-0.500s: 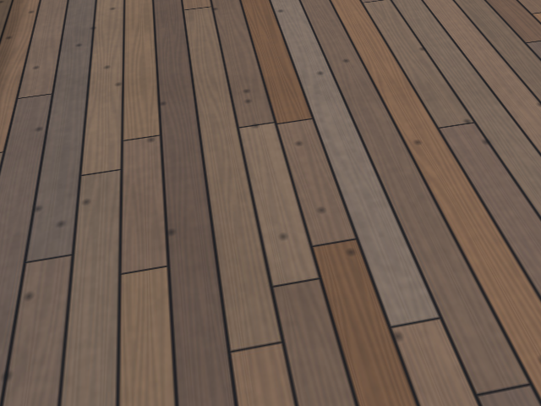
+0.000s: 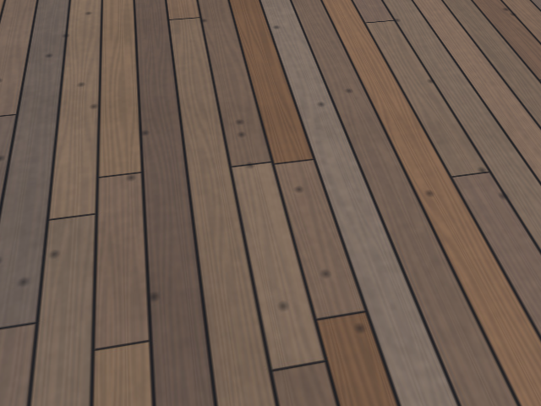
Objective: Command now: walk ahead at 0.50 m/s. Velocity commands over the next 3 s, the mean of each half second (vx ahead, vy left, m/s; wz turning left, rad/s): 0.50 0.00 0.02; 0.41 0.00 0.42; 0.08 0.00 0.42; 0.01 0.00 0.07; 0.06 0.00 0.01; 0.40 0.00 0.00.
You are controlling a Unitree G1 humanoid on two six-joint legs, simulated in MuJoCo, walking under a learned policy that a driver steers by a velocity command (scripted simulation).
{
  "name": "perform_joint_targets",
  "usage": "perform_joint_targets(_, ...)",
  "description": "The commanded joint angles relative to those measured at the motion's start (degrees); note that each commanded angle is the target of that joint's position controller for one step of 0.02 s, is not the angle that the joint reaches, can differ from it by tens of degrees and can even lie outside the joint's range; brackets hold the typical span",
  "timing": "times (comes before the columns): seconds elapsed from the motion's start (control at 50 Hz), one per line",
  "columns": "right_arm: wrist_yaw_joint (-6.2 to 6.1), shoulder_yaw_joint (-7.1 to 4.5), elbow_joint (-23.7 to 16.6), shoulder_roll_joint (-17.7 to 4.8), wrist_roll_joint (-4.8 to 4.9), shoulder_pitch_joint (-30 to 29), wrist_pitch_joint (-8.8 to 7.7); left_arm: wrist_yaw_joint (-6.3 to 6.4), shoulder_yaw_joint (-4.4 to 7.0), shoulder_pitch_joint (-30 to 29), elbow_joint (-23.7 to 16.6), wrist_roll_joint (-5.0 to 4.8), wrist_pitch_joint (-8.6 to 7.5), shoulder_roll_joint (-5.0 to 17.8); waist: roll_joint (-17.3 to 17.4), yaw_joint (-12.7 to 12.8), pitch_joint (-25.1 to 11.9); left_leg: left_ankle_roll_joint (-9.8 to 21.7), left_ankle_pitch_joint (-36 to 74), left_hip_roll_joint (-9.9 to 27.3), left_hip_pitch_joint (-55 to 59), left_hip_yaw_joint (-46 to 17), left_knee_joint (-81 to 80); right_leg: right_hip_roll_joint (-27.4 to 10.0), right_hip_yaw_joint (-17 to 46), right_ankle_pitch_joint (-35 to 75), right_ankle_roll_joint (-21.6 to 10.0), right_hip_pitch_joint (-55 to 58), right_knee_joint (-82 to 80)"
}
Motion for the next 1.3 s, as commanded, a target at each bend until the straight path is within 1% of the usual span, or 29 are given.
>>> perform_joint_targets(0.02,0.22,-0.74,-1.36,-4.54,-0.54,1.57,-0.89,0.59,1.45,2.03,-3.13,0.42,0.40,3.45,6.15,0.87,-3.64,9.62,4.32,14.95,9.41,-17.38,-17.37,-5.92,2.64,5.28,-0.25,-9.42,-1.43)
perform_joint_targets(0.1,-1.03,-1.41,0.69,-7.47,-0.37,5.53,-1.00,0.94,1.86,-3.89,-5.36,1.09,1.34,3.53,4.37,0.47,-0.35,10.39,9.99,14.61,9.50,-12.87,-20.22,-6.65,1.95,13.77,1.78,-15.63,-10.99)
perform_joint_targets(0.2,-2.08,-1.28,2.34,-8.02,0.27,9.90,-0.23,0.07,1.33,-13.63,-8.06,0.96,0.73,1.91,4.77,-2.37,1.21,7.79,10.44,12.43,12.60,-8.03,-20.66,-4.53,-0.19,26.52,2.26,-15.58,-27.57)
perform_joint_targets(0.32,-2.39,-1.73,5.31,-8.87,0.82,15.10,1.06,-1.80,0.62,-22.50,-11.50,0.22,-0.01,2.12,5.02,-4.88,3.85,7.41,10.93,16.12,22.65,-8.30,-16.79,-2.55,-1.08,22.51,0.98,-17.04,-36.94)
perform_joint_targets(0.38,-2.69,-2.28,5.42,-9.99,1.01,13.50,1.77,-2.48,1.27,-19.28,-11.44,0.14,-0.56,4.23,6.64,-1.85,1.58,5.91,22.17,17.34,25.26,-8.23,-11.31,-0.39,-2.52,16.51,-1.38,-9.77,-39.31)
perform_joint_targets(0.42,-2.67,-1.82,4.65,-8.90,0.87,11.22,2.21,-2.00,3.61,-4.26,-6.85,0.50,-0.64,8.50,5.96,5.56,-7.54,3.32,35.37,12.73,20.30,-4.43,5.63,2.41,-4.61,17.75,-4.37,12.16,-40.37)
perform_joint_targets(0.44,-2.56,-0.73,3.20,-6.56,-0.18,12.11,2.08,-1.31,4.83,6.52,-4.93,1.38,-0.57,13.16,-1.41,8.50,-16.47,1.22,17.80,8.69,6.52,-2.19,24.82,-9.55,9.07,18.64,-8.40,31.30,-39.26)
perform_joint_targets(0.46,-1.95,1.42,3.62,1.36,0.40,19.34,0.84,-1.71,5.07,8.53,-3.93,1.43,-0.41,15.35,-16.28,4.60,-23.40,-1.61,-22.47,-1.73,-15.12,-4.71,42.73,-21.47,35.46,7.73,-16.38,48.03,-46.83)
perform_joint_targets(0.48,-1.82,-0.23,4.24,-5.65,1.99,15.28,-0.27,-1.64,3.54,7.49,-4.53,1.21,-0.57,9.52,-9.10,6.80,-20.51,-0.46,-24.19,0.97,-20.60,-12.66,49.22,-20.02,36.19,2.63,-13.71,44.90,-49.88)
perform_joint_targets(0.5,-1.83,-1.11,2.40,-8.41,3.15,10.07,-0.82,-1.36,2.82,2.56,-5.38,1.18,-0.78,7.47,-6.71,5.88,-12.57,0.46,-18.86,3.64,-23.35,-11.75,49.59,-18.62,26.96,5.48,-10.90,37.01,-51.00)
perform_joint_targets(0.52,-2.29,-1.20,2.02,-7.97,2.95,7.67,-0.70,-1.37,2.24,-2.22,-6.15,1.37,-0.94,6.12,-2.20,3.77,-8.57,0.29,-13.44,6.69,-20.73,-10.37,47.04,-16.61,20.15,10.27,-9.45,28.54,-52.96)
perform_joint_targets(0.54,-2.66,-1.64,2.10,-7.23,2.19,6.80,-0.13,-1.51,1.84,-5.00,-6.23,1.62,-1.15,4.37,-1.40,2.21,-5.20,0.06,-10.11,8.35,-18.51,-10.18,43.85,-14.53,14.86,12.87,-8.47,22.25,-55.30)
perform_joint_targets(0.58,-2.58,-1.82,2.90,-4.58,2.19,9.59,1.58,-1.56,1.52,-6.19,-5.39,2.34,-1.53,2.80,-3.52,-0.32,-3.65,-0.07,-6.79,10.04,-13.30,-10.53,41.01,-12.25,8.41,15.21,-7.56,16.25,-58.65)
perform_joint_targets(0.68,-2.62,-2.39,0.79,-3.54,1.65,4.86,3.28,-0.10,2.36,-3.67,-3.27,2.72,-1.69,5.37,-1.35,-0.59,0.49,-1.39,3.07,9.73,-20.88,-12.01,33.35,-11.95,-1.01,22.71,-7.63,16.05,-61.54)
perform_joint_targets(0.76,-1.44,-2.18,-1.39,-2.85,1.15,-0.93,2.86,0.89,2.42,-2.79,-2.88,2.48,-1.21,6.13,-1.18,0.70,1.93,-1.76,12.43,8.81,-20.98,-8.79,21.72,-10.77,-7.56,24.49,-6.01,17.96,-62.27)
perform_joint_targets(0.84,0.09,-1.21,-5.73,-1.13,0.10,-8.52,2.79,2.18,2.69,-0.92,-2.22,1.80,0.53,7.68,-0.67,2.64,3.91,-1.59,12.96,6.79,-18.29,-1.94,12.31,-11.26,-13.31,41.23,-4.85,20.96,-56.54)
perform_joint_targets(0.9,1.12,-1.97,-7.66,-3.24,0.29,-6.56,3.27,2.80,3.42,-1.78,-2.70,0.55,2.11,9.95,-3.30,0.70,0.70,0.18,5.35,3.69,-13.67,0.91,10.03,-12.72,-14.05,54.65,-3.82,25.82,-48.46)
perform_joint_targets(0.94,1.44,-3.62,-6.62,-6.92,0.53,1.91,3.21,3.18,3.92,-4.53,-3.95,-0.24,2.92,11.14,-4.11,-4.01,-4.07,2.49,2.08,0.09,-3.94,2.44,6.95,-11.98,-14.00,61.31,-2.00,26.26,-36.03)
perform_joint_targets(0.96,0.81,-5.11,-5.15,-10.02,0.54,8.55,2.94,2.99,3.79,-5.57,-4.58,-0.39,3.04,10.81,-1.78,-7.62,-7.60,4.38,9.72,-1.46,5.99,1.45,0.06,-9.02,-14.76,54.42,0.60,23.08,-24.44)
perform_joint_targets(0.98,-0.75,-6.40,-5.19,-15.65,0.07,10.96,3.11,2.51,2.60,-3.17,-6.00,1.84,2.51,7.31,8.40,-6.50,-12.60,8.04,34.11,8.31,21.04,-12.11,2.06,-4.59,-14.55,23.41,4.30,8.97,-6.71)
perform_joint_targets(1.0,-1.30,-6.17,-8.04,-18.75,-1.10,6.98,3.32,1.50,1.24,3.21,-7.16,3.73,1.44,2.60,16.94,0.20,-20.50,20.96,59.71,22.20,35.63,-37.21,4.29,6.82,-6.59,-21.29,7.90,-8.61,13.82)
perform_joint_targets(1.02,-0.51,-5.34,-9.20,-16.07,-1.14,8.47,3.46,0.54,1.62,2.02,-7.50,1.56,0.42,6.01,9.85,-3.36,-29.17,23.17,47.42,23.71,36.12,-40.04,-0.87,5.19,4.87,-20.12,6.68,-10.97,17.70)
perform_joint_targets(1.04,-0.44,-4.68,-10.38,-12.99,-0.54,4.79,3.31,0.53,1.94,-4.01,-9.22,-0.25,0.37,7.18,5.96,-3.46,-21.97,19.89,35.15,20.32,30.37,-33.64,-2.91,3.06,4.44,-14.78,5.35,-14.55,15.81)
perform_joint_targets(1.06,-0.61,-4.17,-10.70,-10.75,0.77,0.86,3.32,1.29,2.10,-6.27,-9.16,0.28,1.00,7.04,1.00,-1.75,-13.62,16.03,27.40,16.84,21.23,-27.77,-4.95,0.68,3.41,-9.71,5.32,-15.70,10.28)
perform_joint_targets(1.08,-1.00,-3.51,-11.22,-8.76,1.08,-1.21,3.48,2.22,2.60,-6.89,-8.89,1.32,2.06,8.03,0.72,-0.47,-10.47,13.98,22.62,14.82,14.15,-25.12,-6.51,-1.03,3.45,-6.97,5.28,-13.44,5.94)
perform_joint_targets(1.12,-1.40,-3.62,-11.96,-9.20,-0.11,-2.20,3.87,2.73,3.04,-6.18,-9.66,2.06,3.79,8.05,3.29,1.49,-8.63,12.75,19.06,12.24,5.66,-23.84,-8.65,-0.74,3.23,-4.01,5.22,-7.90,1.13)
perform_joint_targets(1.16,-1.97,-4.05,-12.35,-10.59,-0.46,-1.41,3.82,3.14,2.77,-5.62,-10.03,2.27,4.24,6.55,5.22,1.75,-9.35,12.40,22.01,10.89,4.40,-22.27,-8.40,0.18,3.03,-1.96,5.85,-7.37,-3.22)
perform_joint_targets(1.2,-2.72,-4.30,-12.80,-11.46,0.01,-0.54,4.25,3.53,2.67,-6.99,-10.76,2.36,4.54,6.38,5.75,1.16,-10.40,11.70,19.67,10.52,5.54,-22.97,-7.92,0.79,3.60,0.03,6.78,-8.98,-7.12)
perform_joint_targets(1.3,-3.97,-3.28,-13.77,-9.93,-0.17,-1.18,5.76,3.62,2.50,-10.03,-11.93,1.85,5.27,6.43,8.12,-0.47,-9.34,9.09,1.04,9.29,4.81,-24.12,-8.69,-0.03,3.99,5.07,8.00,-9.00,-14.83)
Next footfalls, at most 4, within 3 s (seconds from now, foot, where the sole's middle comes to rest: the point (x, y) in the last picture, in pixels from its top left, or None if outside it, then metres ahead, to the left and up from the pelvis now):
0.42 right None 0.41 -0.15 -0.77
0.98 left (231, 335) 0.65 0.11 -0.77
1.50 right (316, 307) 0.74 -0.11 -0.77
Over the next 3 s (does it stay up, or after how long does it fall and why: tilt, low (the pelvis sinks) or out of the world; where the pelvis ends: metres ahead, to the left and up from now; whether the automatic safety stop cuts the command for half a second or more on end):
stays up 0.85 0.08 -0.01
